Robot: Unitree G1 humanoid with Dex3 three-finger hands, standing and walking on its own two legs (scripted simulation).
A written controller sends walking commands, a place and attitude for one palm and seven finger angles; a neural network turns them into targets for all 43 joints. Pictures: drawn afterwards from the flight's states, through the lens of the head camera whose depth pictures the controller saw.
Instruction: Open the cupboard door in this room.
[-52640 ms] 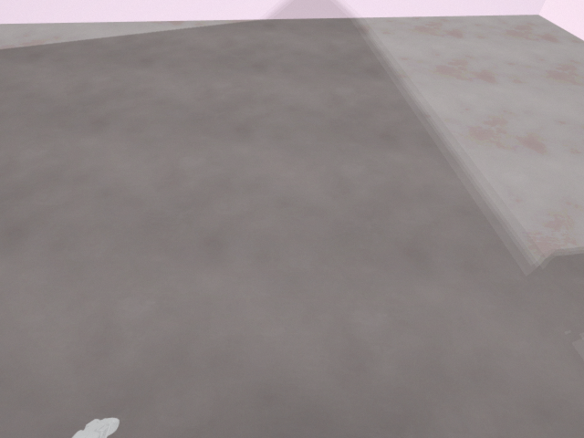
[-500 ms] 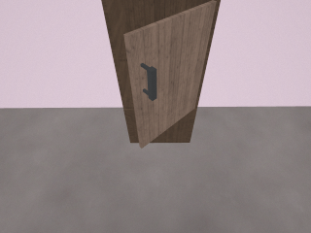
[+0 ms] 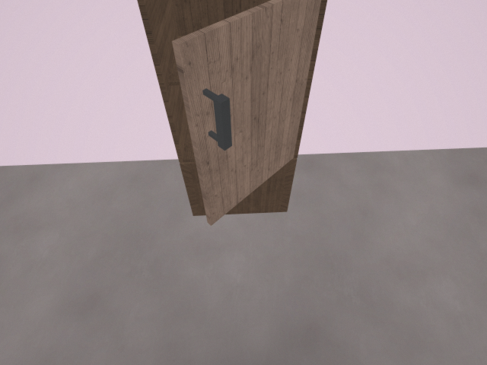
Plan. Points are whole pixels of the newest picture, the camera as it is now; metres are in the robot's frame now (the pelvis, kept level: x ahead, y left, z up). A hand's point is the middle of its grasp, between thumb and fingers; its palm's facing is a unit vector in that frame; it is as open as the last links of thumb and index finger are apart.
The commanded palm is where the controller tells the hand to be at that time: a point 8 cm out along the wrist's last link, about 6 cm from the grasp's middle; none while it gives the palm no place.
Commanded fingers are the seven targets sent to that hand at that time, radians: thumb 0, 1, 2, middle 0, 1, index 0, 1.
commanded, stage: walk to a spot facing it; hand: left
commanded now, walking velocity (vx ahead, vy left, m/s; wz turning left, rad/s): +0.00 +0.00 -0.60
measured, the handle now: (216, 119) +0.58 +0.10 +0.07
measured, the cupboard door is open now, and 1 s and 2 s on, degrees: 43 43 43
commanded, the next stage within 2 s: none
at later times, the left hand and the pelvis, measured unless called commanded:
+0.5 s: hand out of the picture +0.11 +0.11 -0.15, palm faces -0.18 -0.94 -0.30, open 7.4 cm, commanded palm none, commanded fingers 0.00 0.90 0.90 -0.20 -0.30 -0.20 -0.30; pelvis +0.02 -0.07 +0.00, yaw -17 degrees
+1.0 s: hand (181, 316) +0.24 +0.15 -0.19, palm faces -0.44 -0.86 -0.26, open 7.4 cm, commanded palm none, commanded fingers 0.00 0.90 0.90 -0.20 -0.30 -0.20 -0.30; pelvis +0.10 -0.03 -0.01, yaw -34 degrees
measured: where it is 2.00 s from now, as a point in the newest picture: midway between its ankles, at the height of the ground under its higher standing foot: outside the picture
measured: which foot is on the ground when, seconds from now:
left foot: down 0.00-0.26, up 0.28-0.92, down 0.94-1.00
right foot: down 0.00-0.92, up 0.94-1.00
